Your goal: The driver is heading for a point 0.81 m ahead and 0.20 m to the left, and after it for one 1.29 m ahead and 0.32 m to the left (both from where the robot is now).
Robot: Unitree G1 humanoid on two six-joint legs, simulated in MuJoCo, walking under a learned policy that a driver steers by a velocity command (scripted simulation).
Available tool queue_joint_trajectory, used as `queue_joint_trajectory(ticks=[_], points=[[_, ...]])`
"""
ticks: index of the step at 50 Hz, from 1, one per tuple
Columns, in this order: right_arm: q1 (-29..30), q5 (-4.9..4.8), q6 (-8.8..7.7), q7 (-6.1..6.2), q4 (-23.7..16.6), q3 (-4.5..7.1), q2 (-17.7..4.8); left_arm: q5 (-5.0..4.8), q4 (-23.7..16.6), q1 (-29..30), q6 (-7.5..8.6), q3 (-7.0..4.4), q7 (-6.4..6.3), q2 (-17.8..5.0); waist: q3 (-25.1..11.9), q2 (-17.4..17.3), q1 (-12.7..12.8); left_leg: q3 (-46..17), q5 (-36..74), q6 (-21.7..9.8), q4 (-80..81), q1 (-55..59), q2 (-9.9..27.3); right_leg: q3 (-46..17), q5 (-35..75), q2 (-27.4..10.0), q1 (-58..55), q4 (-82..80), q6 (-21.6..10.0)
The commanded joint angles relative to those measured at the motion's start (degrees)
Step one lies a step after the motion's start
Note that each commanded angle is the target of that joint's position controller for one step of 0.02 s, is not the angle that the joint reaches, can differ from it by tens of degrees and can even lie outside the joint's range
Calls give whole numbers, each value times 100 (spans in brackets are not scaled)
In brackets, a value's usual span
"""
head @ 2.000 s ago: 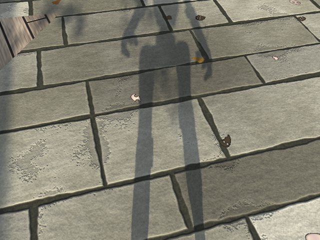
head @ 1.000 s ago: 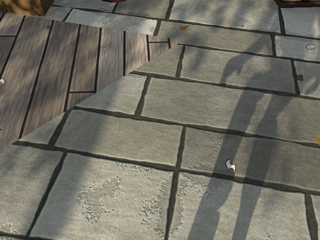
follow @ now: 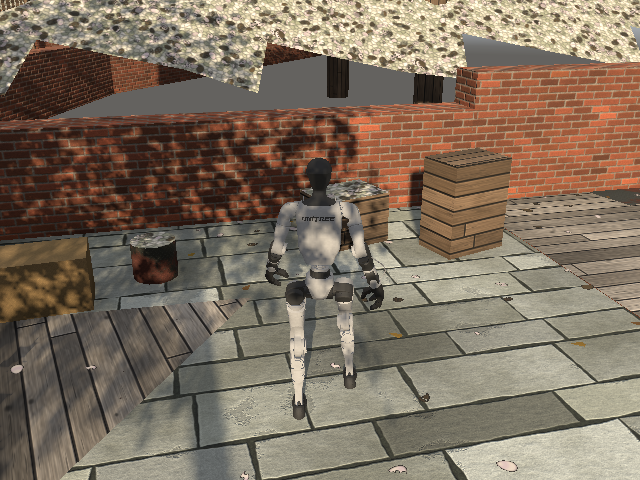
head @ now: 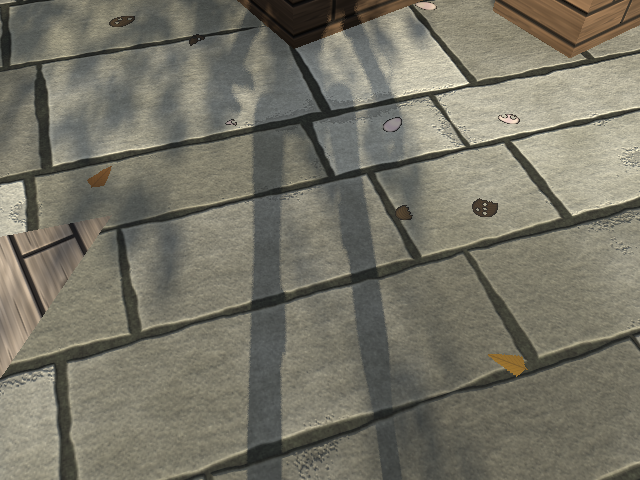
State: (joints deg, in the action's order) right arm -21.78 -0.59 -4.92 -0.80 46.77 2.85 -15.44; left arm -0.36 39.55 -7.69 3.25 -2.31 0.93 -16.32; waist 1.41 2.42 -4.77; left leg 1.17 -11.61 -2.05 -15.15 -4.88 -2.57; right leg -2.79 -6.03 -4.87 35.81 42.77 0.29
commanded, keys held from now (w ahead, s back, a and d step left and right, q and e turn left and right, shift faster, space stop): w+q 1.00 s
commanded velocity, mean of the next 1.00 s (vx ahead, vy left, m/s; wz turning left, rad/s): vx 0.50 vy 0.00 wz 0.43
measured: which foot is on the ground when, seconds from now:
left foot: down 0.00-0.16, up 0.18-0.66, down 0.68-1.00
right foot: up 0.00-0.14, down 0.16-0.68, up 0.70-1.00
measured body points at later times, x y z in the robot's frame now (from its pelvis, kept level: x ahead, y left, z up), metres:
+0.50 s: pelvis +0.27 -0.04 +0.00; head +0.29 -0.04 +0.45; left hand +0.24 +0.24 -0.13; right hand +0.48 -0.27 -0.10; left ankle +0.38 +0.15 -0.68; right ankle +0.22 -0.15 -0.75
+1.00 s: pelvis +0.52 +0.09 +0.00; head +0.54 +0.12 +0.45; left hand +0.57 +0.42 -0.09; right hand +0.71 -0.13 -0.10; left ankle +0.46 +0.14 -0.75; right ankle +0.76 -0.01 -0.68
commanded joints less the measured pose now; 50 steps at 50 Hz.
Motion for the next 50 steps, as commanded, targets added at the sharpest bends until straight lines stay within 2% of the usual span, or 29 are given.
queue_joint_trajectory(ticks=[1, 3, 5, 7, 8, 9, 10, 11, 12, 13, 14, 16, 19, 23, 26, 29, 32, 33, 34, 35, 36, 37, 38, 39, 40, 41, 43, 47, 50], points=[[124, -74, -47, 31, -282, 243, -1056, -28, -483, 606, 122, -19, 55, -225, 100, -665, 14, -825, 1152, -933, 648, -354, 1372, 166, 734, 145, -486, -755, 48], [-56, -111, 17, 41, -162, 245, -1079, -52, -597, 854, 164, -45, 94, -289, 189, -664, 11, -987, 1147, -880, 494, -156, 1497, 105, 673, 220, -557, -1072, -10], [-71, -120, 87, 75, -106, 277, -1172, -57, -616, 810, 217, -103, 126, -435, 170, -712, 155, -1176, 1230, -779, 250, 62, 1626, 57, 404, 276, -804, -1348, -112], [37, -116, 140, 103, -97, 270, -1181, -32, -417, 109, 251, -238, 92, -666, -192, -690, 616, -1068, 2020, -577, -525, -44, 1442, 208, 246, 423, -1971, -1685, -295], [40, -61, 131, 101, -128, 188, -967, 19, -229, -681, 252, -371, 31, -943, -761, -574, 988, -833, 2025, -380, -1584, -500, 1109, 43, 287, 177, -3229, -1608, -482], [23, 134, 109, 107, -330, 15, -490, 102, -127, -1684, 212, -484, -48, -1419, -1749, 359, 1315, -478, 177, -105, -3513, -1632, 599, -1273, 338, -1107, -4856, -1443, -823], [-709, -66, 22, 108, -387, -67, -170, 128, -39, -1744, 147, -498, -7, -1578, -2265, 1804, 943, -549, -2295, 93, -5018, -3314, 38, -3561, -1142, -1995, -5811, -2240, -1553], [-369, -191, 8, 118, -285, 97, -828, 56, -68, -1538, 147, -367, 6, -1011, -1578, 947, 1086, -920, -2044, 111, -5624, -3816, 355, -3393, -1910, -1774, -5246, -2540, -1391], [79, -214, 12, 109, -393, 170, -995, 11, -62, -1222, 163, -284, 0, -764, -906, 671, 1032, -832, -1497, 76, -5641, -3992, 561, -2526, -1735, -1592, -4602, -2629, -1199], [245, -165, 42, 129, -393, 169, -901, 41, -67, -862, 183, -231, 16, -618, -610, 343, 846, -757, -1047, 114, -5493, -3767, 763, -1964, -1160, -1348, -3981, -2783, -1100], [328, -106, 89, 128, -404, 187, -821, 69, -43, -608, 206, -198, 30, -458, -344, 354, 708, -759, -738, 147, -5254, -3614, 894, -1479, -687, -1151, -3527, -2963, -1067], [217, -126, 209, 99, -380, 171, -584, 118, 41, -402, 289, -213, 18, -391, -223, 438, 500, -737, -395, 201, -5107, -3188, 1029, -828, -33, -1003, -3012, -3270, -1057], [477, -89, 314, 93, -537, 157, -440, 117, 217, -401, 368, -287, -29, -538, -19, 156, 433, -776, 58, 296, -4732, -3441, 1071, -195, 739, -1050, -2895, -3484, -1148], [1031, -76, 282, -27, -734, 97, -336, 106, 381, -484, 318, -344, -101, -728, 154, 36, 581, -564, 1139, 281, -3409, -3402, 1008, 605, 1023, -910, -3021, -3595, -1055], [1653, -64, 267, -139, -979, 42, -272, 49, 523, -748, 247, -393, -138, -892, 350, -81, 818, -248, 1409, 168, -2664, -3355, 933, 955, 1070, -1004, -3295, -3599, -992], [2033, -72, 281, -230, -1226, 50, -340, -47, 668, -964, 128, -444, -144, -1013, 449, -63, 887, -52, 1060, -27, -2246, -3458, 846, 1161, 1450, -1160, -3895, -3338, -872], [1778, -55, 325, -272, -1325, 180, -586, -113, 673, -901, -3, -511, -185, -1248, 66, 190, 572, 406, 221, -347, -2157, -2681, 373, 1424, 3839, -1174, -4239, -2314, -680], [1226, -64, 346, -258, -1216, 293, -770, -131, 652, -841, -56, -524, -204, -1304, -270, 222, 235, 551, 45, -499, -2094, -1946, 118, 1524, 4524, -1094, -4152, -1466, -597], [293, -80, 369, -189, -971, 479, -1073, -142, 620, -777, -79, -485, -225, -1233, -751, 88, -274, 521, 347, -718, -1745, -550, -119, 1662, 4309, -873, -3575, -218, -404], [-463, -111, 442, -54, -810, 662, -1610, 48, 508, -965, -32, -348, -227, -883, -1256, -803, -457, -929, 469, -1083, -1618, 1158, 744, 1674, 1842, -545, -2043, 1645, -122], [-97, -109, 355, -66, -957, 653, -2029, 166, 196, -1389, 141, -121, -146, -182, -1816, -1841, 282, -4321, -833, -2157, -761, 2583, 1986, 729, -2876, 705, 246, 3337, 164], [-209, -83, 261, -116, -1064, 510, -1496, -65, 141, -664, 333, -216, -68, -755, -2012, -1013, -210, -4735, -1264, -2056, -142, 2618, 2131, -274, -2766, 528, 818, 3704, 48], [-9, -40, 178, -127, -1014, 432, -1248, -227, -25, -256, 434, -257, -35, -903, -1193, -824, -168, -3920, -860, -1804, -68, 2015, 1979, -217, -2178, 297, 1162, 3472, -85], [322, -53, 142, -121, -1039, 389, -1117, -140, 20, -231, 484, -234, -75, -819, -757, -364, 92, -3239, -223, -1612, -94, 1197, 1713, -209, -1690, 44, 906, 2994, -127], [670, -22, 137, -101, -1105, 341, -954, 10, 84, -271, 478, -268, -115, -839, -510, -306, 315, -2721, 438, -1482, -55, 501, 1487, -210, -1393, -111, 516, 2511, -86], [854, 50, 132, -72, -1204, 292, -833, 53, 118, -395, 415, -296, -108, -863, -469, -440, 493, -2461, 871, -1449, 62, 83, 1345, -260, -1183, -209, 147, 2317, -48], [888, 36, 105, -25, -1216, 299, -861, 109, 117, -472, 289, -288, -106, -743, -430, -467, 592, -2173, 1493, -1512, 212, -358, 1230, -160, -991, -183, -94, 1934, 131], [550, -16, 118, 122, -1049, 351, -1052, 137, -114, 259, 209, -197, -121, -491, -150, -516, 386, -1645, 1587, -1310, 261, -773, 891, -58, 221, 36, -38, 456, 404], [321, -49, 170, 173, -935, 363, -1083, 77, -262, 857, 260, -134, -50, -379, -66, -674, 140, -1581, 960, -1061, 185, -935, 718, -20, 1100, 311, -469, -720, 409]])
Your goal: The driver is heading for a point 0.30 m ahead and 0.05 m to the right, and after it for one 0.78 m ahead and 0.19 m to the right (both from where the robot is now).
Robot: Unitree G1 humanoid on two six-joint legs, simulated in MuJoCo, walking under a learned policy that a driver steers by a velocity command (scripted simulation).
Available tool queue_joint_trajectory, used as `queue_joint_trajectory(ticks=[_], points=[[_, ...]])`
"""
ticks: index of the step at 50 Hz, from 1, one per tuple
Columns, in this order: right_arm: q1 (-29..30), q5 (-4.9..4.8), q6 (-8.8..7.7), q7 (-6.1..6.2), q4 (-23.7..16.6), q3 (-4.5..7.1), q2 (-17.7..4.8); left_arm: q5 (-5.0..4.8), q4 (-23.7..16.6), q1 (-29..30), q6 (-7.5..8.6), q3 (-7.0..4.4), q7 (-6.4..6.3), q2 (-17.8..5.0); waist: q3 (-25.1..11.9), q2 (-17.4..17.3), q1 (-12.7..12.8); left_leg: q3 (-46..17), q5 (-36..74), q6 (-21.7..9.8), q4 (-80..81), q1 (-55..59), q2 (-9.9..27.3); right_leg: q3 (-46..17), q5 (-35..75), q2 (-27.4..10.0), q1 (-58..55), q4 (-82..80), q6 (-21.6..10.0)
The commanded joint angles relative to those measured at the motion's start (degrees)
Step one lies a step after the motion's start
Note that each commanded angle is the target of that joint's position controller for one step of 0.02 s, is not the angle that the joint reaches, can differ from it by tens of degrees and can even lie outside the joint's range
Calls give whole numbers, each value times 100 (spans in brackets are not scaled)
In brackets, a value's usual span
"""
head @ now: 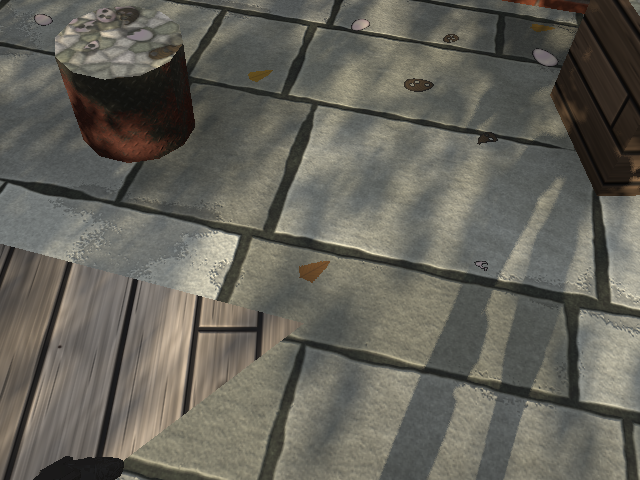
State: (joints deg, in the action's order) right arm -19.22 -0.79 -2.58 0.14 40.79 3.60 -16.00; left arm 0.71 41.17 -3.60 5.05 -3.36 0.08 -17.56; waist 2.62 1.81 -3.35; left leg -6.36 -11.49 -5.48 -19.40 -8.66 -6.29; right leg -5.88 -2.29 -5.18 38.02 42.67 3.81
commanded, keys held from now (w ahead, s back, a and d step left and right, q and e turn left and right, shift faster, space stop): w+q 0.02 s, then w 0.08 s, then w+e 0.90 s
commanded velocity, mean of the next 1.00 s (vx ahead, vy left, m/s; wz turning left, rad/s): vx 0.50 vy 0.00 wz -0.25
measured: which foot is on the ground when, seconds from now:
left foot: down 0.00-0.20, up 0.22-0.64, down 0.66-1.00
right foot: up 0.00-0.16, down 0.18-0.68, up 0.70-1.00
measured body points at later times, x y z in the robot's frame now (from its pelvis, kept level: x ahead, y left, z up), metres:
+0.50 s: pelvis +0.28 -0.06 +0.00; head +0.32 -0.07 +0.45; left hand +0.30 +0.22 -0.12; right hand +0.49 -0.30 -0.08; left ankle +0.43 +0.11 -0.70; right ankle +0.26 -0.14 -0.75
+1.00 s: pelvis +0.54 -0.04 +0.00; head +0.57 -0.05 +0.44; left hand +0.81 +0.14 -0.09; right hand +0.48 -0.33 -0.12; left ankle +0.51 +0.08 -0.75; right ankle +0.64 -0.24 -0.69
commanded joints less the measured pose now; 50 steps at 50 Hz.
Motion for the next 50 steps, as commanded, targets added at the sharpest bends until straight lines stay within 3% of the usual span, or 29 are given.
queue_joint_trajectory(ticks=[1, 4, 7, 8, 9, 10, 11, 12, 13, 14, 15, 17, 19, 22, 24, 27, 29, 31, 32, 33, 34, 35, 36, 37, 38, 40, 42, 45, 50], points=[[-34, -41, -53, 85, -285, 297, -1052, -59, -476, 605, 100, -27, 61, -272, -162, -630, -64, -930, 805, -688, 583, -547, 1132, 282, 847, 404, -802, -908, 40], [-261, -51, -32, 100, -119, 260, -923, -94, -520, 737, 180, -50, 160, -403, -160, -693, -136, -1212, 647, -647, 240, -1, 1393, 174, 856, 389, -827, -1327, -112], [-279, 7, 10, 111, -15, 266, -928, -95, -468, 476, 234, -98, 207, -545, -135, -929, -1, -1401, 1300, -561, -120, 586, 1698, 293, 156, 378, -936, -1457, -410], [-198, 8, 25, 101, -17, 260, -921, -81, -382, 164, 246, -142, 190, -617, -234, -974, 182, -1294, 2058, -478, -440, 676, 1629, 469, -4, 481, -1335, -1625, -571], [-170, 28, 32, 87, -32, 206, -793, -40, -214, -414, 260, -232, 161, -788, -641, -859, 452, -1019, 2877, -343, -1219, 667, 1333, 522, 74, 499, -2183, -1696, -793], [-208, 108, 37, 97, -130, 109, -622, 17, -98, -1303, 265, -281, 153, -1027, -1524, -378, 794, -668, 2216, -149, -2710, 14, 1010, -421, 255, -246, -3686, -1488, -1213], [-1000, -2, -36, 84, -144, 23, -319, 5, 119, -1885, 195, -431, 195, -1498, -2119, 1376, 556, -29, -498, 406, -4763, -2144, 93, -3002, -870, -1331, -5577, -1963, -2234], [-856, 18, -108, 72, -137, 23, -617, -212, 157, -1894, 179, -299, 265, -1024, -1872, 1266, 646, -297, -2031, 424, -5279, -3091, 229, -4100, -2192, -1455, -5708, -2640, -2239], [-126, -40, -159, 44, -251, 104, -920, -254, 72, -1535, 145, -208, 250, -716, -1014, 676, 736, -272, -1582, 391, -5440, -3478, 553, -3442, -2454, -1306, -5033, -2708, -2002], [381, 3, -222, 41, -361, 82, -885, -160, -22, -1263, 90, -174, 229, -660, -595, 133, 715, -95, -1196, 369, -5232, -3387, 722, -2836, -1990, -1046, -4328, -2794, -1857], [655, 95, -286, 30, -455, 90, -823, -122, -40, -1128, 52, -150, 215, -611, -245, -56, 625, -12, -940, 395, -4837, -3367, 862, -2442, -1372, -856, -3793, -2890, -1855], [581, 173, -329, 12, -477, 88, -660, -81, -57, -1099, 41, -96, 165, -495, -324, 217, 410, 35, -634, 482, -4166, -2867, 1010, -1945, -460, -501, -3407, -3018, -1795], [608, 183, -314, 10, -504, 47, -512, -142, -24, -1194, 24, -117, 104, -554, -381, 354, 364, 185, -653, 639, -3569, -2720, 986, -1646, 28, -409, -3202, -3088, -1874], [1207, 167, -314, 8, -642, -45, -324, -192, 44, -1363, -32, -205, -10, -802, -248, 280, 512, 296, 177, 827, -2373, -2440, 865, -1270, 210, -246, -2762, -3161, -1796], [1592, 129, -349, -26, -700, -70, -283, -211, 98, -1533, -92, -228, -60, -852, -208, 292, 652, 297, 922, 890, -1698, -2089, 721, -1150, 132, -131, -2544, -3121, -1664], [2022, 54, -401, -80, -793, -47, -363, -248, 188, -1861, -179, -232, -97, -826, -200, 304, 783, 222, 1340, 904, -1159, -1700, 539, -1329, -108, -152, -2555, -2900, -1561], [2111, 26, -438, -100, -832, 5, -482, -259, 200, -1939, -226, -240, -117, -813, -208, 360, 735, 121, 1158, 837, -866, -1487, 509, -1634, -328, -233, -2762, -2666, -1469], [1852, 5, -478, -90, -774, 80, -622, -254, 165, -1839, -264, -262, -128, -820, -253, 482, 505, 128, 887, 670, -614, -1004, 542, -1849, -295, -262, -2839, -2332, -1347], [1450, 23, -490, -58, -661, 148, -725, -239, 130, -1776, -273, -233, -124, -711, -413, 467, 276, 180, 849, 523, -398, -382, 599, -1780, -143, -92, -2724, -1965, -1217], [793, 95, -504, -8, -569, 232, -937, -187, 46, -1688, -253, -150, -101, -475, -935, 279, -62, -181, 675, 247, -480, 724, 1104, -1491, -199, 175, -2341, -985, -1039], [-1, 156, -465, 46, -477, 319, -1288, -120, -90, -1859, -227, -37, -111, -91, -1714, -676, -255, -1510, 145, -165, -425, 2318, 2183, -771, -1602, 762, -1227, 739, -751], [-262, 123, -370, -22, -277, 371, -1468, -276, -272, -2419, -180, 8, -114, -109, -1999, -2308, 32, -3784, -1201, -874, 84, 2920, 3140, -306, -3295, 935, 247, 2115, -599], [43, 59, -359, -44, -361, 251, -929, -331, -112, -2281, -200, -111, -125, -628, -1267, -1443, -23, -3559, -1847, -770, 283, 2343, 2950, -436, -2904, 520, 688, 2707, -514], [241, 58, -340, -36, -370, 179, -658, -288, -149, -1788, -231, -161, -107, -768, -670, -957, -85, -2548, -1382, -560, 311, 1737, 2653, -303, -2408, 358, 722, 2812, -473], [491, 107, -332, -48, -351, 139, -572, -239, -169, -1596, -249, -164, -101, -675, -405, -629, 38, -1918, -691, -461, 452, 1195, 2389, -204, -2033, 205, 542, 2690, -428], [717, 160, -343, -48, -258, 92, -428, -217, -258, -1429, -297, -184, -43, -530, -143, -776, 214, -1072, 226, -411, 708, 551, 2097, -141, -1646, -49, 265, 2385, -392], [722, 126, -394, -54, -160, 128, -485, -230, -364, -1321, -351, -139, 4, -314, -125, -817, 255, -574, 708, -494, 928, 337, 2041, -10, -1409, -122, 215, 2199, -333], [683, 112, -414, -37, -3, 203, -703, -193, -558, -977, -361, -95, 50, -222, -65, -611, 238, -9, 1328, -595, 1094, 375, 2089, 18, -803, -182, 395, 1513, -238], [494, 57, -334, 3, 210, 249, -964, -193, -805, -163, -275, -7, 227, -123, 73, -450, -37, 932, 1709, -389, 1100, 504, 1967, 438, 429, -46, -31, -32, -375]])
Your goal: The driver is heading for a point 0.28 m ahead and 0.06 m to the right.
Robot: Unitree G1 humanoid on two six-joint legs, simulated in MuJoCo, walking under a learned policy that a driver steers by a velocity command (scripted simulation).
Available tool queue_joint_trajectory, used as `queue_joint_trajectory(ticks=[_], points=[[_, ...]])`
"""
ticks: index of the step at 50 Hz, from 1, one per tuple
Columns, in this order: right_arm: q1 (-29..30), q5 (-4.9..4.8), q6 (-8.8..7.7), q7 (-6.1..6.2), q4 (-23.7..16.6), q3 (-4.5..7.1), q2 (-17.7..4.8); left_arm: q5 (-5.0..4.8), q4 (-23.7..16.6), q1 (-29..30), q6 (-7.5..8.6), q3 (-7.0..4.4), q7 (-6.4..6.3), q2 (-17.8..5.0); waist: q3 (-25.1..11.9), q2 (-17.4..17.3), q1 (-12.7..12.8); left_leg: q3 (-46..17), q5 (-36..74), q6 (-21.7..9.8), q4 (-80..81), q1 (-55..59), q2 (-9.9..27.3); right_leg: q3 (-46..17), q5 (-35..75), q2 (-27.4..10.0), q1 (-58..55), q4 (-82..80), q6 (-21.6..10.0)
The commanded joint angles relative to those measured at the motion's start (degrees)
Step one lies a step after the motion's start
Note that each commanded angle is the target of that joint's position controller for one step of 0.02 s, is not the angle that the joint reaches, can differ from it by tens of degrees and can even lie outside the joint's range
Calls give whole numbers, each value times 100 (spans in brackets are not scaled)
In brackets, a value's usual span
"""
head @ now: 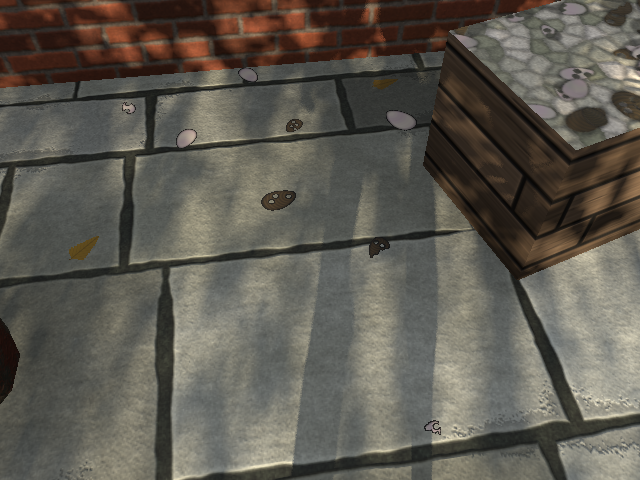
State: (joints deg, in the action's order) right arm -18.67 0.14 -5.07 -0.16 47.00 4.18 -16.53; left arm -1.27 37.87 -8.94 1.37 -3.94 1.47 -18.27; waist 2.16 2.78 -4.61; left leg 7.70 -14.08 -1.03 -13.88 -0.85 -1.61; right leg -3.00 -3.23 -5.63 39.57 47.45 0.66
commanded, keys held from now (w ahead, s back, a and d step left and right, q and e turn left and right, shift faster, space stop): w+e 0.06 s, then no key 0.94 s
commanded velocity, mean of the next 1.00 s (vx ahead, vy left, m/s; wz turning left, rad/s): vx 0.15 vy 0.00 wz -0.17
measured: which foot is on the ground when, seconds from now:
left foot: down 0.00-0.16, up 0.18-0.54, down 0.56-1.00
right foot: up 0.00-0.14, down 0.16-1.00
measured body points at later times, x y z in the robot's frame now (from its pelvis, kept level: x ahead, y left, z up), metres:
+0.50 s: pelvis +0.20 -0.05 +0.00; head +0.22 -0.06 +0.44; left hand +0.37 +0.19 -0.11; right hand +0.29 -0.34 -0.12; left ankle +0.28 +0.10 -0.72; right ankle +0.22 -0.14 -0.74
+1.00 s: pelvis +0.26 -0.03 -0.01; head +0.26 -0.03 +0.44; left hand +0.39 +0.23 -0.14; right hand +0.33 -0.30 -0.14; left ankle +0.28 +0.10 -0.74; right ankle +0.22 -0.14 -0.74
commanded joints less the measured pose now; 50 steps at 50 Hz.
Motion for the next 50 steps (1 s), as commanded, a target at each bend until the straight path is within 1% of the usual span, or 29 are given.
queue_joint_trajectory(ticks=[1, 3, 4, 5, 6, 7, 8, 9, 10, 11, 12, 13, 14, 15, 17, 20, 24, 26, 27, 28, 29, 30, 31, 32, 33, 34, 37, 44, 50], points=[[344, -63, -61, 36, -353, 203, -965, -2, -550, 535, 94, 56, 118, -56, 162, -537, 45, -387, 1993, -799, 524, -154, 1544, 216, 526, 25, -209, -696, -110], [200, -124, -1, 37, -251, 236, -1069, -12, -705, 780, 82, 44, 172, -113, 231, -557, 24, -247, 2248, -710, 378, 196, 1669, 323, 275, 86, -195, -969, -246], [184, -150, 46, 43, -211, 241, -1103, 18, -770, 837, 83, 30, 192, -140, 266, -553, 72, -164, 2932, -659, 130, 281, 1683, 408, 20, 192, -333, -1137, -333], [172, -170, 93, 62, -192, 255, -1180, 63, -799, 742, 87, -15, 202, -218, 138, -639, 190, -85, 4059, -596, -268, 367, 1672, 570, -268, 405, -673, -1239, -435], [168, -195, 136, 91, -181, 270, -1264, 108, -750, 404, 92, -93, 201, -360, -141, -763, 413, -18, 5084, -507, -869, 403, 1625, 715, -433, 648, -1239, -1331, -552], [218, -213, 165, 114, -186, 245, -1246, 122, -546, -385, 102, -231, 171, -593, -589, -685, 868, 129, 5335, -338, -1844, 151, 1442, 757, 64, 872, -2361, -1740, -725], [133, -145, 129, 123, -217, 167, -1087, 139, -387, -1048, 64, -365, 64, -923, -1006, -436, 1197, 234, 4381, -67, -3085, -783, 1173, 363, 1268, 658, -3799, -1876, -916], [-379, 182, 44, 37, -487, -93, -335, 241, -400, -1176, 39, -395, -67, -1520, -1803, 1222, 724, 217, -1339, 362, -5449, -3179, 304, -2086, 3975, -1201, -6140, -1426, -1865], [-642, 57, -29, -37, -254, -124, -692, 240, -589, -1245, 60, -279, -49, -1223, -3353, 814, 955, -1134, -2676, 434, -6641, -3296, 54, -3564, 4244, -2030, -6530, -1825, -2647], [-88, -167, -4, -65, -290, 5, -1065, 228, -520, -1034, 58, -185, -4, -901, -2802, 266, 1087, -1373, -2269, 397, -6630, -3464, 394, -2549, 4419, -1633, -5970, -1906, -2357], [279, -194, 9, -35, -430, -51, -933, 129, -433, -720, 78, -135, 6, -723, -1911, 128, 928, -1180, -1933, 369, -6167, -3741, 607, -1822, 3998, -1275, -5222, -2023, -2043], [456, -110, 51, 38, -382, -62, -840, 90, -391, -411, 84, -79, -12, -542, -1338, -186, 762, -1102, -1635, 401, -5733, -3704, 747, -1492, 3522, -1012, -4434, -2245, -1801], [410, -73, 141, 82, -356, -35, -869, 128, -390, -192, 88, -44, -23, -477, -1095, -123, 551, -1119, -1390, 430, -5464, -3263, 834, -1263, 3387, -878, -3694, -2479, -1723], [224, -72, 244, 105, -288, -29, -829, 188, -389, -28, 84, -49, -16, -505, -1006, -61, 371, -1088, -1200, 471, -5301, -2772, 802, -1049, 3264, -784, -3095, -2710, -1696], [-55, -25, 375, 168, -185, -71, -585, 236, -307, 201, 145, -60, -10, -495, -1004, 43, 162, -1010, -921, 573, -4700, -2222, 751, -674, 3319, -686, -2480, -2912, -1722], [186, 43, 446, 221, -188, -120, -429, 242, -124, 353, 141, -51, -67, -463, -998, 201, 188, -1000, -262, 585, -3614, -1856, 720, -334, 2756, -502, -2250, -3014, -1579], [706, -2, 515, 203, -245, -92, -523, 268, 162, 239, 45, -6, -102, -412, -784, 279, 411, -1046, 230, 499, -2679, -1587, 671, -507, 759, -499, -2216, -3194, -1438], [825, 45, 516, 189, -260, -90, -501, 238, 264, 287, 12, 53, -89, -327, -626, 251, 365, -995, 317, 382, -2007, -1271, 585, -634, -190, -458, -2144, -3088, -1302], [770, 95, 499, 175, -227, -97, -471, 202, 313, 309, 2, 98, -82, -240, -577, 196, 272, -932, 650, 302, -1463, -931, 527, -612, -677, -320, -2060, -2961, -1118], [808, 161, 481, 173, -249, -94, -558, 211, 420, 98, 13, 156, -74, -90, -503, 36, 294, -1137, 1225, 209, -1034, -656, 688, -574, -1028, -111, -1972, -2813, -829], [862, 168, 467, 198, -326, -53, -858, 300, 493, -195, 37, 181, -70, -35, -509, -423, 511, -1561, 2065, 45, -973, -450, 1132, -395, -1495, 220, -1870, -2476, -548], [1144, 104, 486, 208, -270, -1, -1057, 275, 572, -637, 34, 166, -82, 0, -475, -1156, 900, -1618, 1270, -216, -1031, -828, 1205, -37, -1728, 568, -1995, -2510, -354], [1226, 70, 483, 158, -280, -59, -675, 298, 595, -320, -9, 169, -124, -131, -392, -1039, 650, -1516, 282, -188, -872, -1332, 968, 67, -1447, 586, -2446, -2433, -231], [1225, 100, 459, 125, -240, -120, -494, 260, 559, -75, -60, 129, -157, -248, -293, -891, 556, -1418, 45, -73, -821, -1497, 833, 49, -1265, 551, -2539, -2371, -249], [1244, 116, 423, 104, -198, -135, -490, 239, 585, -32, -110, 129, -194, -223, -288, -846, 548, -1341, 254, 15, -855, -1478, 754, 7, -1092, 496, -2586, -2346, -294], [1219, 96, 379, 88, -151, -141, -498, 252, 608, -56, -153, 124, -217, -249, -294, -835, 524, -1301, 482, 46, -899, -1385, 721, -31, -926, 475, -2584, -2346, -315], [1072, 51, 321, 102, 41, -154, -502, 223, 733, -91, -158, 117, -230, -226, -453, -627, 469, -1202, 1144, 55, -1108, -1077, 662, -68, -397, 414, -2697, -2325, -327], [1176, 26, 377, 150, 348, -172, -500, 166, 1120, -80, -171, 101, -288, -206, -480, -331, 443, -1124, 1608, -10, -1194, -855, 559, -30, 122, 396, -2879, -2277, -247], [1249, 23, 427, 155, 616, -175, -480, 159, 1437, -71, -192, 98, -327, -254, -387, -267, 460, -1066, 1525, -19, -1123, -841, 479, -12, 150, 375, -2972, -2325, -220]])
